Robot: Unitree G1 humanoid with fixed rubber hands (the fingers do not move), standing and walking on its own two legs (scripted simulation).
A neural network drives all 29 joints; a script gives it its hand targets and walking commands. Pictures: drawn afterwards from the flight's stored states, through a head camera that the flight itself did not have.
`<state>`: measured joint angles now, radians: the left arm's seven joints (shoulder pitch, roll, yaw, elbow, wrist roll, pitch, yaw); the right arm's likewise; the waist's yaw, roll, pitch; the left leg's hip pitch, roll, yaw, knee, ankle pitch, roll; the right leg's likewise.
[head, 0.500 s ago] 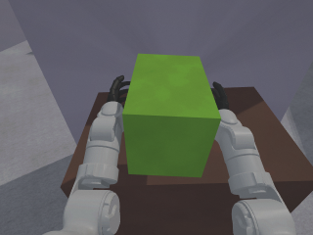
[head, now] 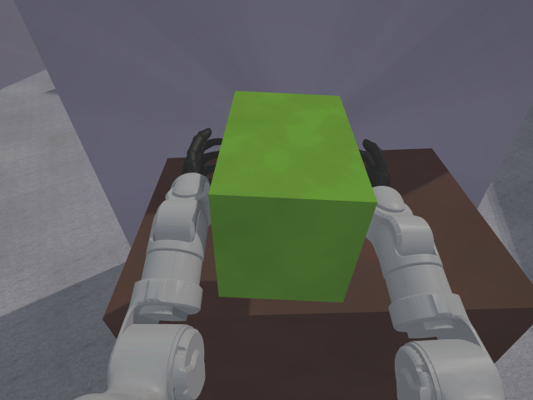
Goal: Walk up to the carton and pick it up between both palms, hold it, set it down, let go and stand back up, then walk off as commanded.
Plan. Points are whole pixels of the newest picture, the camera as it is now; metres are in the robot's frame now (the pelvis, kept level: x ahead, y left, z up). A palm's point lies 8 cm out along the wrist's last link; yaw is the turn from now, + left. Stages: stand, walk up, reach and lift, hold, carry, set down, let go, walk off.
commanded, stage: hold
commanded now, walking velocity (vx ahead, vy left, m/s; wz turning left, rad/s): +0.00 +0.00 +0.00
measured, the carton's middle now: (284, 187) +0.40 +0.01 +0.17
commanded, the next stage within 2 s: none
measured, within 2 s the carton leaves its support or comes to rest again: neither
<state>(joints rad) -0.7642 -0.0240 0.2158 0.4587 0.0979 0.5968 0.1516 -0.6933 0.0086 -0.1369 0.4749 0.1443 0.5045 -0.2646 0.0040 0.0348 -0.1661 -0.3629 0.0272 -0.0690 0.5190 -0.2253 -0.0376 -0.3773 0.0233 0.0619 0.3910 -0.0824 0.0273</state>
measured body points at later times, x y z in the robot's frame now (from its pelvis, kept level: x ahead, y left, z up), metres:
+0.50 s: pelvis +0.00 +0.00 +0.00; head -0.03 +0.00 +0.45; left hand +0.40 +0.14 +0.19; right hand +0.40 -0.13 +0.17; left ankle +0.03 +0.14 -0.74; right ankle +0.07 -0.14 -0.74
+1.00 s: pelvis +0.00 +0.00 +0.00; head -0.03 +0.00 +0.45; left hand +0.40 +0.14 +0.19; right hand +0.40 -0.13 +0.17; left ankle +0.03 +0.14 -0.74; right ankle +0.07 -0.14 -0.74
